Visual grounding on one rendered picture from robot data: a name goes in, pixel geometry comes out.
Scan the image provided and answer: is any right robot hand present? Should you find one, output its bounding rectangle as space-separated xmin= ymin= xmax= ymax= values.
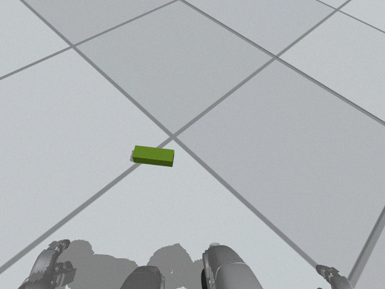
xmin=316 ymin=265 xmax=354 ymax=289

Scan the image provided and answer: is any carton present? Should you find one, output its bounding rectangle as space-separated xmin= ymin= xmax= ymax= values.
xmin=132 ymin=145 xmax=174 ymax=167

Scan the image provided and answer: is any left robot arm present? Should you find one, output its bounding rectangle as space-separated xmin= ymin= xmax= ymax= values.
xmin=18 ymin=272 xmax=55 ymax=289

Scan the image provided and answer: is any left robot hand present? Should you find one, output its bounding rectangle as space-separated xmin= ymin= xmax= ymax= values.
xmin=30 ymin=239 xmax=76 ymax=288

